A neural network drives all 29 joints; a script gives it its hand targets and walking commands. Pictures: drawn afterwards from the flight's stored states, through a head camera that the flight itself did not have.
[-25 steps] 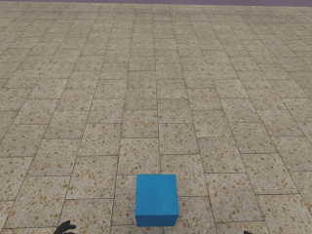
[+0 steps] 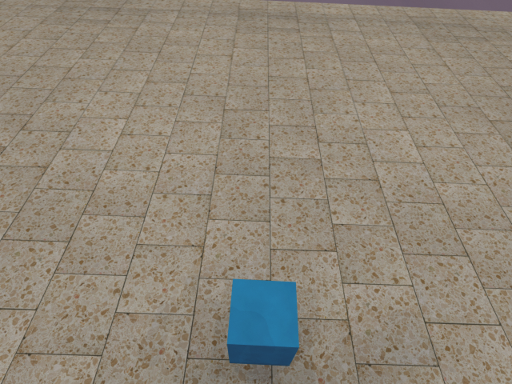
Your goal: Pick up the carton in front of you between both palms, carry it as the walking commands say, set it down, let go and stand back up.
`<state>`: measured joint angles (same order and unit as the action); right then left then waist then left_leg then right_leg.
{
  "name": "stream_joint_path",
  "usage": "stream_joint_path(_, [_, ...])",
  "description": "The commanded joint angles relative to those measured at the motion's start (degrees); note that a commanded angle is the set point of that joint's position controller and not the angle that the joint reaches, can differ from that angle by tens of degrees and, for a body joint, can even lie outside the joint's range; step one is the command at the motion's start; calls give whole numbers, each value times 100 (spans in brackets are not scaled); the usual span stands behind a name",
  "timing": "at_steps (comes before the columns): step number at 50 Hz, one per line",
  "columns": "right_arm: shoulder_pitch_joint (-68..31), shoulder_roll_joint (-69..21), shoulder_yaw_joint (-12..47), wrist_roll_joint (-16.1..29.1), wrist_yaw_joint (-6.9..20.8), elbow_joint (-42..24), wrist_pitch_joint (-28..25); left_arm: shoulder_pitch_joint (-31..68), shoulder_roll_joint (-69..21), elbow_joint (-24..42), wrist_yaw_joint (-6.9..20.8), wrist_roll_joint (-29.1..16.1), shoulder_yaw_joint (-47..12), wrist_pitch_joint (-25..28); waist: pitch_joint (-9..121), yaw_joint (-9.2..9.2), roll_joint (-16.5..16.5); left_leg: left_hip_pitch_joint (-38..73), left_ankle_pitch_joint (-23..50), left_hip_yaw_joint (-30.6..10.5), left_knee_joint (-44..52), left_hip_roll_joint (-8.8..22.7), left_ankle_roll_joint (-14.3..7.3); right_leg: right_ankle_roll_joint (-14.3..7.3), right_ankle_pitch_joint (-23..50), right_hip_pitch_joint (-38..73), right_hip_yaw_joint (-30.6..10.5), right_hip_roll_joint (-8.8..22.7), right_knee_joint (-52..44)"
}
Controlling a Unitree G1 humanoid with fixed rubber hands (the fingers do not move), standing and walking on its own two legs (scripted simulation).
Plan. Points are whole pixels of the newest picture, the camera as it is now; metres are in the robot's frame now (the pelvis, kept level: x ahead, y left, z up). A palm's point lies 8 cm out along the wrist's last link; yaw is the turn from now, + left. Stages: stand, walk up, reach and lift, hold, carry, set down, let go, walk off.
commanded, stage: stand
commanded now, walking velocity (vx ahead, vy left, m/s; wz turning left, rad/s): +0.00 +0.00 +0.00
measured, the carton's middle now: (261, 323) +0.40 -0.01 -0.63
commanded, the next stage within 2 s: none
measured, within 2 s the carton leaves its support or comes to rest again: neither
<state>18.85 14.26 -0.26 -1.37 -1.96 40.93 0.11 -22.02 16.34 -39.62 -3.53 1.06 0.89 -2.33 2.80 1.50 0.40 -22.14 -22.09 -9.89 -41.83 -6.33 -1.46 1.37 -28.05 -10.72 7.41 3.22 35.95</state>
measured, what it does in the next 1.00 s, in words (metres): stands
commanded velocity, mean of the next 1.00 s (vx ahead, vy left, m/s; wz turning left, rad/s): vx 0.00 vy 0.00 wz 0.00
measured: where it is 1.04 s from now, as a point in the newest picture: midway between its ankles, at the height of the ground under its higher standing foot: outside the picture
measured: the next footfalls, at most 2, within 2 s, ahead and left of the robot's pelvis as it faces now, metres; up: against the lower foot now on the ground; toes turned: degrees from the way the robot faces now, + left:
none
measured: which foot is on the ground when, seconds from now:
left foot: down 0.00-1.00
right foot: down 0.00-1.00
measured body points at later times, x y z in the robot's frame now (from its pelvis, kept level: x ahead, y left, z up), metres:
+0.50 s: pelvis -0.02 -0.01 +0.01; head -0.01 +0.01 +0.45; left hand +0.00 +0.27 -0.13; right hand +0.07 -0.26 -0.11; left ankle -0.01 +0.11 -0.72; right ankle -0.10 -0.12 -0.72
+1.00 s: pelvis -0.03 -0.01 +0.01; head -0.02 +0.00 +0.46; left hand -0.03 +0.25 -0.14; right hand +0.05 -0.27 -0.12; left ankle -0.01 +0.11 -0.72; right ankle -0.10 -0.12 -0.72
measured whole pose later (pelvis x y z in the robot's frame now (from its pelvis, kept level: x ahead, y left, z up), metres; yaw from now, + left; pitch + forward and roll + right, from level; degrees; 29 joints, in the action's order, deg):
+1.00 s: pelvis -0.03 -0.01 +0.01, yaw +2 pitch +0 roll -1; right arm 18.2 13.6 -0.1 -0.9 -2.5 46.4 0.9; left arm -21.9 14.8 -49.2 -2.6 1.2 1.2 -2.7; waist -0.8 1.6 0.5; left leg -19.4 -18.2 -11.3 -38.4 -5.3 0.0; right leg -0.1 -25.3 -7.4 9.5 2.3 33.1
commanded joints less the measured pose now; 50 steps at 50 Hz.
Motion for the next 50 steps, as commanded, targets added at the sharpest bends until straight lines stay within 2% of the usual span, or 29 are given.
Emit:
stream_joint_path(1, [188, 683, -179, -2, -18, -314, -51, -311, 662, 230, -7, 6, 181, 42, -149, 2, -148, -97, 2468, -381, 646, 458, -146, -266, 1632, 194, -231, 216, -462])
stream_joint_path(22, [227, 679, -173, 14, -35, -104, -7, -433, 646, -251, 58, 6, 186, 12, -389, -1, -188, -105, 2244, -480, 848, 450, -152, -385, 1368, 376, -200, 232, -709])
stream_joint_path(31, [230, 628, -159, 31, -46, 26, 6, -412, 617, -438, 66, 13, 184, 10, -466, -16, -82, -55, 2255, -306, 754, 431, -127, -466, 1567, 388, -211, 337, -799])
stream_joint_path(39, [166, 653, -154, 33, -67, 133, 19, -472, 532, -609, 86, 8, 190, -9, -481, 26, -245, -136, 2218, -561, 954, 528, -186, -459, 1274, 465, -225, 199, -755])
stream_joint_path(46, [196, 534, -134, 47, -70, 265, 32, -349, 537, -737, 68, 27, 180, 22, -540, -27, 47, 34, 2212, -96, 655, 436, -89, -594, 1779, 352, -305, 527, -1000])
stream_joint_path(50, [213, 598, -135, 46, -70, 356, 25, -356, 515, -820, 72, 14, 191, -14, -554, -11, -133, 50, 2499, -318, 833, 537, -149, -520, 1373, 354, -179, 279, -805])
